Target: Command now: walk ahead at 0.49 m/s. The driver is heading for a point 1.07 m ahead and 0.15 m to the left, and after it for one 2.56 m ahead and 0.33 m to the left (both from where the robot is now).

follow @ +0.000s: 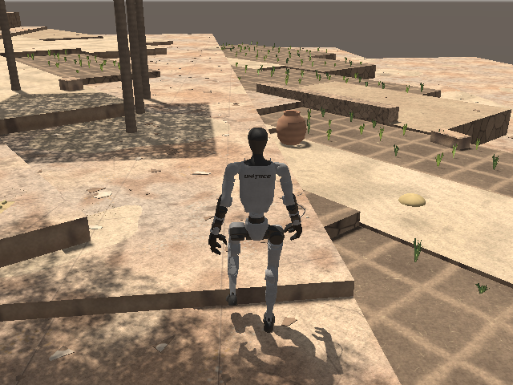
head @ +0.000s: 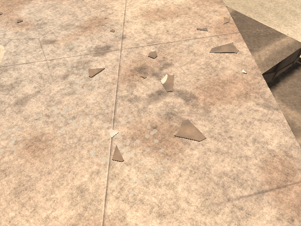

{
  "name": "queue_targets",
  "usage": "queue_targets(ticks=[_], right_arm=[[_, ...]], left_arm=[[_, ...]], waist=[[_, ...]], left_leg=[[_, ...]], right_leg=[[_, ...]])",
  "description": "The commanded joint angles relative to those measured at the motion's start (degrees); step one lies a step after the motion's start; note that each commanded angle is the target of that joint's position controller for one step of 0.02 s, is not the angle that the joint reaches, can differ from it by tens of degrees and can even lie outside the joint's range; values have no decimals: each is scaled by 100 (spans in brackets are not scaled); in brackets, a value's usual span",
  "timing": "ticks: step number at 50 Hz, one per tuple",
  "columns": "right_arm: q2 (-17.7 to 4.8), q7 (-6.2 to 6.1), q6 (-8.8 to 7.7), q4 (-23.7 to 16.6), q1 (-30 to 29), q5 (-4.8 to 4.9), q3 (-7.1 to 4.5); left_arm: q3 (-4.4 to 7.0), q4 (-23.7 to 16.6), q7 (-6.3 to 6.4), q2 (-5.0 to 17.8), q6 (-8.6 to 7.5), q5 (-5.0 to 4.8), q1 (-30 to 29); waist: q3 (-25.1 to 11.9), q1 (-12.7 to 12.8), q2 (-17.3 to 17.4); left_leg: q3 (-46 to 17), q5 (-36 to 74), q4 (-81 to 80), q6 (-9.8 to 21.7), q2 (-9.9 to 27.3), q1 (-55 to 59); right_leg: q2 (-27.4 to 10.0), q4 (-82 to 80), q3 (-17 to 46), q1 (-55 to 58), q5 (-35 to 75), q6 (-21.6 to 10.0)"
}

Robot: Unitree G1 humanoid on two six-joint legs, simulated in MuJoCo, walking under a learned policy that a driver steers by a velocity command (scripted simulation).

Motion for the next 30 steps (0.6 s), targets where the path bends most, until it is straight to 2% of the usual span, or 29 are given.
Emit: queue_targets(ticks=[1,3,4,6,7,8,9,10,11,12,13,14,15,16,17,18,19,20,21,22,23,24,25,26,27,28,29,30], right_arm=[[257,22,197,-414,-70,-107,87],[262,-67,173,-896,-734,-54,151],[318,-89,148,-1143,-1080,-52,198],[469,-129,87,-1698,-1786,-48,341],[553,-117,85,-2079,-2184,-70,463],[515,-89,82,-2281,-2279,-41,500],[491,20,139,-2279,-1860,-69,548],[487,84,203,-2238,-1639,-21,550],[645,132,244,-2080,-1164,85,568],[534,130,262,-1902,-659,122,511],[264,111,225,-1691,30,169,376],[76,80,166,-1454,991,202,272],[-438,73,109,-1212,1802,47,85],[-1373,28,50,-862,2296,-44,-181],[-1408,-21,137,-798,2003,136,-287],[-1137,16,114,-857,1086,116,-240],[-562,54,80,-682,722,144,-130],[-65,231,-175,-216,1172,-92,126],[233,267,-246,146,1111,-206,180],[458,293,-241,282,935,-288,286],[524,297,-287,389,783,-271,317],[398,333,-374,494,727,-354,319],[387,340,-434,486,504,-356,343],[212,362,-499,320,249,-370,291],[153,310,-588,236,211,-385,312],[147,266,-641,274,431,-405,322],[50,212,-654,285,806,-421,313],[-126,182,-660,321,1242,-391,253]], left_arm=[[36,28,49,514,-29,75,663],[10,61,81,557,-46,105,878],[1,114,111,582,-73,150,1031],[-10,266,180,666,-142,178,1239],[-49,378,220,581,-124,78,1279],[-77,426,261,565,-109,68,1250],[-64,306,332,641,-52,-47,1067],[-67,284,329,621,-12,-106,934],[-109,99,290,603,9,-135,653],[-77,-9,258,849,0,-203,566],[5,-56,218,1182,10,-192,634],[104,-60,152,1418,38,-213,576],[170,-101,57,1402,2,-237,501],[27,-475,-120,429,-58,-350,883],[88,-469,-194,355,-118,-58,1033],[96,-665,-172,160,-73,-43,862],[76,-844,-126,134,-37,44,479],[-66,-1019,-254,179,-72,254,-223],[-150,-1171,-245,-51,-51,235,-190],[-253,-1255,-291,-206,-40,186,-52],[-279,-1256,-322,-242,-35,144,-30],[-277,-1334,-323,-25,-7,129,-85],[-258,-1397,-286,143,-5,128,-270],[-155,-1530,-282,425,-10,14,-491],[-104,-1552,-317,501,-29,46,-633],[-105,-1642,-343,479,-76,50,-879],[-116,-1696,-353,428,-128,73,-1147],[-110,-1799,-335,418,-169,39,-1430]], waist=[[479,-107,-780],[657,-47,-560],[772,9,-556],[932,65,-426],[955,29,-385],[957,23,-484],[629,-166,-372],[474,-170,-459],[110,-308,-570],[-352,-565,-694],[-876,-873,-904],[-1478,-1342,-1221],[-1949,-1631,-1066],[-2418,-1149,1348],[-2746,-922,1300],[-1916,-345,534],[-889,-207,-139],[353,-807,79],[186,-379,-139],[-24,-88,-152],[14,42,-216],[-72,182,-352],[-214,301,-385],[-288,338,-279],[-368,360,98],[-386,269,50],[-346,73,16],[-335,-179,107]], left_leg=[[377,-398,2418,-41,-108,-1766],[131,-799,3142,66,-44,-3190],[89,-1059,3449,114,-73,-3728],[89,-1568,3458,267,-100,-4502],[223,-1698,2657,338,-20,-4237],[357,-1723,2076,361,-13,-3963],[485,-1158,832,450,93,-2471],[691,-800,-9,532,-19,-1246],[992,-672,-514,678,-272,149],[1214,-571,-729,772,-632,1133],[1320,-795,-1113,787,-984,1786],[1150,-604,-1913,847,-1232,2695],[81,-717,-2651,977,-902,3515],[-3499,-599,-4724,1420,974,4778],[-5796,-588,-6295,1317,1276,4948],[-5269,-1512,-6074,1264,1342,4226],[-4385,-1746,-5906,1168,1109,3249],[-3267,-2384,-5531,1249,475,2303],[-2723,-1879,-5480,953,418,2198],[-2728,-1364,-5647,829,516,2065],[-2344,-1021,-5768,743,449,2070],[-1844,-675,-5863,597,383,2187],[-1384,-566,-5965,460,200,2198],[-659,-432,-6233,369,46,1986],[-341,48,-6358,338,-141,1859],[-125,625,-6349,257,-252,1908],[6,1212,-6356,196,-302,2245],[-5,1835,-6334,244,-260,2841]], right_leg=[[-1733,-781,1582,-49,-784,-1193],[-2019,-795,1958,509,-1803,-1164],[-2119,-796,2015,723,-1805,-1121],[-2206,-884,1873,1105,-1586,-911],[-1979,-1100,1538,902,-1392,-646],[-1861,-1315,1345,804,-1035,-607],[-1791,-1852,988,337,-167,-670],[-1636,-2104,599,0,626,-648],[-1516,-1964,196,-215,2321,-638],[-1605,-1309,3,1,5181,-621],[-1688,-253,-17,551,7153,-569],[-1723,1097,1,955,8110,-401],[-1500,2920,176,752,7118,-142],[-206,5539,395,-1265,1089,303],[273,7234,1456,-2115,-424,211],[-42,7951,1521,-2691,-159,134],[-353,8162,966,-2958,41,78],[-115,8632,2095,-3893,431,-202],[-174,8538,2208,-4126,906,-578],[-177,8903,2307,-4220,1106,-827],[-143,8936,2379,-4599,1175,-981],[-177,8679,2310,-4966,1448,-983],[-244,8286,2136,-5044,1525,-940],[-383,7504,1726,-4569,1425,-758],[-443,7576,1329,-4262,1458,-577],[-470,7394,1188,-4228,1529,-461],[-482,6933,1132,-4331,1505,-289],[-460,6399,1062,-4631,1444,-89]])
Velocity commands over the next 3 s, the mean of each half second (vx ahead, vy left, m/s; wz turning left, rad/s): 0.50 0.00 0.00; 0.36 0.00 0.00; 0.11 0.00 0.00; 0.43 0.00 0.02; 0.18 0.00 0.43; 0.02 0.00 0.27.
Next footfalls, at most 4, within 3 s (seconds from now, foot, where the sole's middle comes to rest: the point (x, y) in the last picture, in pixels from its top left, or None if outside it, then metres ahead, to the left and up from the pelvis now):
0.30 left None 0.40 0.15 -0.65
0.88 right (167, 158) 0.78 0.00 -0.65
1.30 left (114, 174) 0.69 0.24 -0.65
1.76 right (173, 148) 0.84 -0.03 -0.65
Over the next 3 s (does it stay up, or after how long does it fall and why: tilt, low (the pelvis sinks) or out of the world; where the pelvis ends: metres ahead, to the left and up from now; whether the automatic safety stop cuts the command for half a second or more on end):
stays up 1.05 0.07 0.12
